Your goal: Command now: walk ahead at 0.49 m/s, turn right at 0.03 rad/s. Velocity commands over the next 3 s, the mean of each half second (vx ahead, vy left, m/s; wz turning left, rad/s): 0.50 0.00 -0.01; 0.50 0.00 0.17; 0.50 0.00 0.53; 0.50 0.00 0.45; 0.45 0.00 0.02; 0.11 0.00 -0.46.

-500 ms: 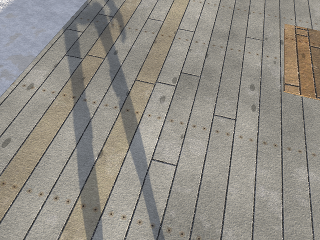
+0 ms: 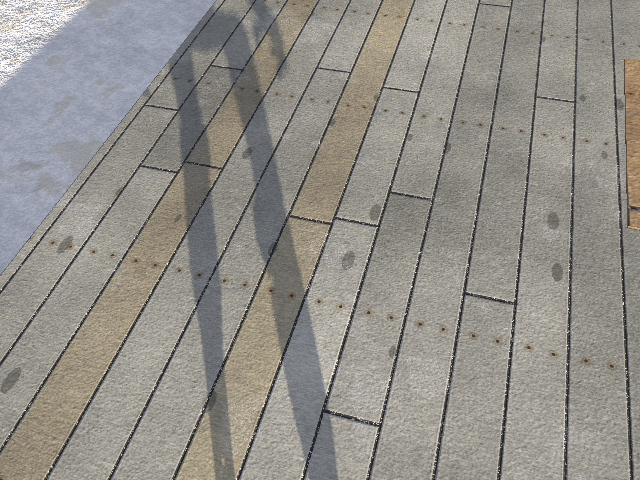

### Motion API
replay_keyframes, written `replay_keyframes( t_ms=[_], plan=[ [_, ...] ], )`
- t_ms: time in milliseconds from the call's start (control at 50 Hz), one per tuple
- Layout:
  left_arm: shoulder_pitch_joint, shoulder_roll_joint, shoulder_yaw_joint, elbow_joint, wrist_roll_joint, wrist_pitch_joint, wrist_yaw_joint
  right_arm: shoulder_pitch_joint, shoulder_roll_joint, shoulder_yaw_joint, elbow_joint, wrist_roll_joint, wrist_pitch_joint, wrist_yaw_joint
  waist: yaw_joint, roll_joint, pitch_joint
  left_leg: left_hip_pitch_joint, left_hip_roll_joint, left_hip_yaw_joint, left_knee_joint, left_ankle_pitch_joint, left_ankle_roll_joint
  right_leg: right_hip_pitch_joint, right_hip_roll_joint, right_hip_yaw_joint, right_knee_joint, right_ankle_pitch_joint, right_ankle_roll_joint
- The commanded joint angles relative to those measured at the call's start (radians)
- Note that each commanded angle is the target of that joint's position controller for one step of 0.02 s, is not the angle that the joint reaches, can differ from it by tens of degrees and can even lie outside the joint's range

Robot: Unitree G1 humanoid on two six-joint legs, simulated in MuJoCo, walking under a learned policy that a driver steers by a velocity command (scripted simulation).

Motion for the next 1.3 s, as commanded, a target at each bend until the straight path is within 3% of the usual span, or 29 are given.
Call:
replay_keyframes(
  t_ms=[20,120,180,220,240,260,280,300,320,340,360,400,480,580,640,700,760,780,800,820,840,860,880,900,940,1020,1140,1240,1300],
  plan=[
    [0.014,0.109,0.018,-0.03,-0.004,-0.018,0.002,-0.069,-0.037,-0.004,-0.069,0.002,-0.005,0.004,-0.009,-0.088,0.063,-0.063,0.007,0.02,-0.116,0.115,-0.02,-0.029,-0.255,0.154,-0.141,0.272,-0.108],
    [0.101,0.125,0.015,0.02,0.003,-0.018,0.012,-0.231,-0.028,0.011,-0.121,0.008,-0.012,0.004,0.037,-0.091,0.079,-0.03,-0.038,0.061,-0.323,0.188,0.004,0.078,-0.274,0.122,-0.116,0.402,-0.093],
    [0.113,0.139,0.016,0.043,0.011,-0.012,0.024,-0.258,-0.044,0.008,-0.14,0.007,-0.019,0.0,0.028,-0.093,0.082,-0.005,-0.066,0.066,-0.393,0.109,0.044,0.179,-0.31,0.123,-0.059,0.532,-0.088],
    [0.083,0.157,0.019,0.047,0.016,-0.009,0.029,-0.172,-0.062,-0.001,-0.116,0.008,-0.026,-0.011,-0.02,-0.112,0.032,0.14,-0.12,0.087,-0.43,0.02,0.08,0.202,-0.309,0.101,0.063,0.796,-0.064],
    [0.07,0.166,0.021,0.051,0.019,-0.005,0.029,-0.054,-0.081,-0.012,-0.078,0.006,-0.032,-0.02,-0.071,-0.112,-0.033,0.276,-0.155,0.099,-0.464,-0.003,0.101,0.198,-0.293,0.086,0.207,0.891,-0.05],
    [0.059,0.16,0.017,0.048,0.014,-0.002,0.028,0.123,-0.111,-0.026,-0.021,-0.006,-0.043,-0.031,-0.145,-0.087,-0.131,0.515,-0.135,0.074,-0.51,0.04,0.132,0.097,-0.253,0.053,0.418,0.799,-0.032],
    [0.088,0.101,-0.001,0.011,-0.008,-0.006,0.023,0.279,-0.206,-0.052,0.007,-0.032,-0.047,-0.046,-0.174,0.037,-0.269,0.814,0.114,-0.22,-0.519,-0.06,0.201,-0.171,-0.178,0.007,0.748,0.426,-0.004],
    [0.19,0.047,-0.004,0.015,-0.021,-0.005,0.016,0.283,-0.264,-0.066,0.013,-0.024,-0.041,-0.038,-0.113,0.21,-0.353,0.97,0.329,-0.681,-0.646,-0.042,0.319,-0.466,0.012,0.046,1.043,-0.359,0.021],
    [0.094,0.133,0.019,0.012,0.002,-0.001,0.021,0.194,-0.207,-0.058,0.008,0.017,-0.034,-0.031,-0.096,0.056,-0.239,0.864,0.268,-0.635,-0.685,-0.111,0.287,-0.544,-0.054,0.161,1.094,-0.293,0.002],
    [0.026,0.124,0.019,-0.01,0.002,-0.007,0.015,0.097,-0.142,-0.041,-0.006,0.024,-0.036,-0.029,-0.063,0.018,-0.099,0.709,0.236,-0.474,-0.716,-0.091,0.257,-0.559,-0.101,0.148,1.052,-0.197,0.0],
    [-0.008,0.103,0.015,-0.013,0.003,-0.008,0.012,0.052,-0.092,-0.028,-0.008,0.019,-0.042,-0.025,-0.04,-0.012,-0.041,0.606,0.185,-0.372,-0.755,-0.018,0.225,-0.529,-0.137,0.136,0.992,-0.14,0.001],
    [0.012,0.076,0.011,-0.002,0.025,0.017,0.0,0.041,-0.047,-0.013,0.016,0.022,-0.054,-0.029,0.008,0.018,-0.01,0.487,0.114,-0.236,-0.8,0.094,0.18,-0.442,-0.171,0.122,0.915,-0.103,0.023],
    [-0.069,0.053,0.007,-0.028,0.029,0.043,-0.018,0.124,-0.083,-0.02,0.065,0.031,-0.077,-0.029,0.016,0.013,0.018,0.471,0.086,-0.141,-0.858,0.192,0.189,-0.502,-0.195,0.079,0.832,-0.021,0.062],
    [-0.282,0.045,-0.003,-0.096,0.02,0.04,-0.021,0.201,-0.074,-0.013,0.102,0.031,-0.073,-0.029,-0.029,0.014,0.064,0.521,0.04,-0.061,-0.876,0.285,0.166,-0.578,-0.2,0.029,0.576,0.149,0.092],
    [-0.374,0.036,-0.013,-0.124,0.016,0.036,-0.02,0.253,-0.081,-0.012,0.124,0.028,-0.073,-0.034,-0.059,0.022,0.069,0.582,0.048,-0.043,-0.863,0.343,0.16,-0.552,-0.174,0.002,0.442,0.2,0.083],
    [-0.437,0.052,-0.01,-0.151,0.017,0.03,-0.016,0.294,-0.083,-0.011,0.147,0.02,-0.066,-0.043,-0.075,0.024,0.082,0.678,0.088,-0.063,-0.822,0.417,0.165,-0.555,-0.157,0.004,0.372,0.164,0.059],
    [-0.374,0.076,0.001,-0.148,0.016,0.014,-0.009,0.254,-0.109,-0.018,0.147,0.013,-0.059,-0.053,-0.022,0.03,0.055,0.727,0.107,-0.085,-0.7,0.636,0.15,-0.445,-0.116,0.011,0.304,0.047,0.025],
    [-0.276,0.093,0.01,-0.118,0.017,0.006,-0.001,0.233,-0.12,-0.02,0.144,0.012,-0.057,-0.053,0.019,0.031,0.006,0.714,0.092,-0.082,-0.595,0.738,0.138,-0.318,-0.085,0.003,0.271,0.018,0.01],
    [-0.107,0.118,0.024,-0.064,0.026,-0.007,0.01,0.213,-0.116,-0.018,0.139,0.018,-0.055,-0.049,0.092,-0.004,-0.088,0.64,0.046,-0.052,-0.408,0.7,0.118,-0.093,-0.083,0.006,0.208,0.066,-0.014],
    [0.069,0.199,0.047,-0.035,0.053,-0.016,0.026,0.21,-0.078,-0.007,0.106,0.031,-0.059,-0.045,0.146,-0.091,-0.224,0.44,-0.012,-0.019,-0.128,0.395,0.101,0.18,-0.287,0.211,0.199,-0.014,-0.06],
    [0.089,0.291,0.071,-0.037,0.062,-0.007,0.023,0.349,0.038,0.014,0.093,0.069,-0.054,-0.044,0.076,-0.318,-0.345,0.095,-0.187,0.042,0.206,-0.335,0.063,0.415,-0.566,0.654,0.1,-0.079,-0.171],
    [0.019,0.218,0.059,-0.054,0.028,0.006,0.016,0.293,-0.088,-0.019,0.11,0.039,-0.042,-0.053,0.071,-0.151,-0.281,0.032,-0.138,-0.067,0.29,-0.33,0.079,0.313,-0.529,0.684,0.05,-0.153,-0.153],
    [-0.08,0.145,0.039,-0.068,0.02,0.005,0.015,0.217,-0.087,-0.026,0.093,0.036,-0.042,-0.047,0.036,-0.103,-0.132,0.015,-0.094,-0.077,0.275,-0.236,0.082,0.168,-0.489,0.518,0.022,-0.143,-0.123],
    [-0.127,0.099,0.029,-0.07,0.019,-0.002,0.012,0.18,-0.056,-0.022,0.085,0.036,-0.041,-0.042,0.019,-0.081,-0.056,0.035,-0.059,-0.071,0.236,-0.174,0.078,0.056,-0.445,0.397,-0.02,-0.058,-0.097],
    [-0.138,0.061,0.018,-0.052,0.014,-0.014,0.022,0.177,-0.034,-0.025,0.086,0.012,-0.016,-0.027,-0.022,-0.118,-0.009,0.092,-0.028,-0.061,0.186,-0.13,0.062,-0.056,-0.376,0.233,-0.06,0.045,-0.046],
    [-0.074,0.077,0.024,-0.023,0.002,-0.043,0.025,0.106,-0.001,-0.026,0.051,0.008,0.019,-0.005,-0.041,-0.11,0.009,0.027,-0.012,-0.036,0.157,-0.039,0.04,-0.064,-0.362,0.086,-0.098,0.177,-0.04],
    [-0.011,0.078,0.024,0.006,0.008,-0.041,0.029,-0.112,0.01,-0.012,-0.034,0.009,0.018,0.017,-0.011,-0.104,0.067,-0.038,-0.019,0.028,-0.122,0.158,0.023,-0.027,-0.324,-0.08,-0.105,0.293,-0.028],
    [0.066,0.111,0.032,0.036,0.011,-0.026,0.041,-0.239,0.002,-0.003,-0.095,0.0,0.015,0.028,0.023,-0.106,0.084,-0.004,-0.053,0.114,-0.304,0.117,0.072,0.114,-0.367,-0.152,-0.052,0.45,-0.022],
    [0.054,0.145,0.04,0.038,0.015,-0.006,0.05,-0.191,-0.022,-0.015,-0.093,-0.004,0.017,0.02,-0.015,-0.137,0.036,0.11,-0.131,0.163,-0.34,-0.029,0.128,0.186,-0.379,-0.199,0.112,0.834,-0.011]
  ],
)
